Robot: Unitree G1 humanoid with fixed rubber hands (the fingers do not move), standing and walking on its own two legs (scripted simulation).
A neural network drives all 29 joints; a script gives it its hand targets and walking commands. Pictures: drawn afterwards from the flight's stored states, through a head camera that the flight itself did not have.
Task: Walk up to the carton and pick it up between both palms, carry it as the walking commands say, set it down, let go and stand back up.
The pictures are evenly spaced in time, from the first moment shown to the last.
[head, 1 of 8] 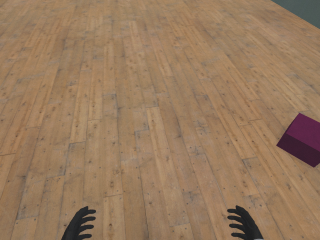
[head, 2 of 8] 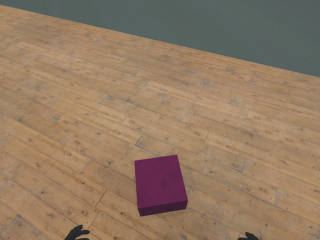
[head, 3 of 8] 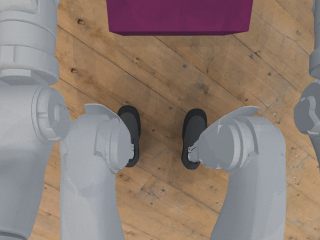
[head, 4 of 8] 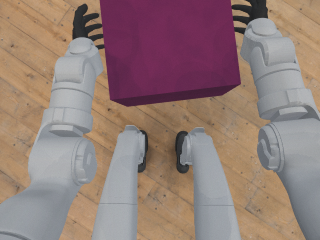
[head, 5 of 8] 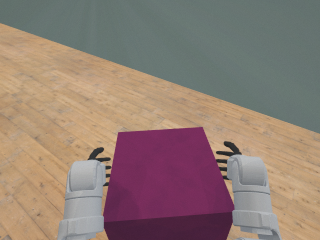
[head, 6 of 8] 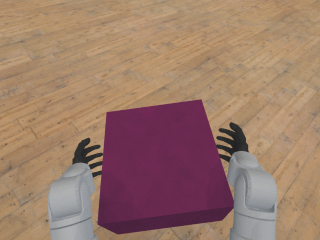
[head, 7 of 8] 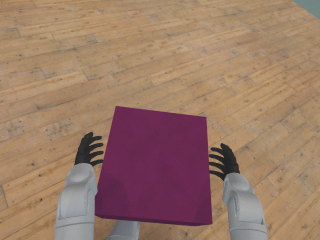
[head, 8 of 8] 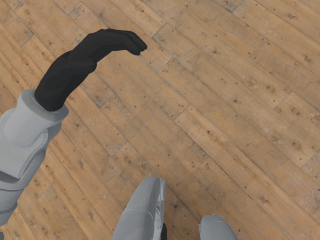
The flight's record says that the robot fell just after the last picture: yes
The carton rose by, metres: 0.72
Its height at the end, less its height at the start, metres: +0.00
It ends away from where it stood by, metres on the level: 7.81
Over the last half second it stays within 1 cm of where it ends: yes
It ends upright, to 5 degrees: yes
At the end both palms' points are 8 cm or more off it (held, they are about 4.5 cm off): yes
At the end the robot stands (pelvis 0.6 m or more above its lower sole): no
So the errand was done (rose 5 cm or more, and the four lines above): no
